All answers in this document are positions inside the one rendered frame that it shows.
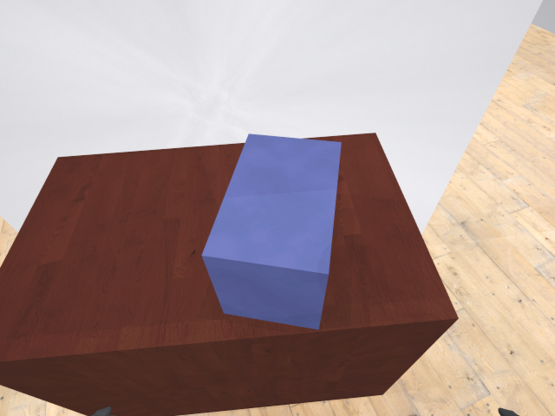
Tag carton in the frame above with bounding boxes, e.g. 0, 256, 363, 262
202, 133, 342, 330

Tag pedestal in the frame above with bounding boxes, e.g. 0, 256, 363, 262
0, 133, 459, 416

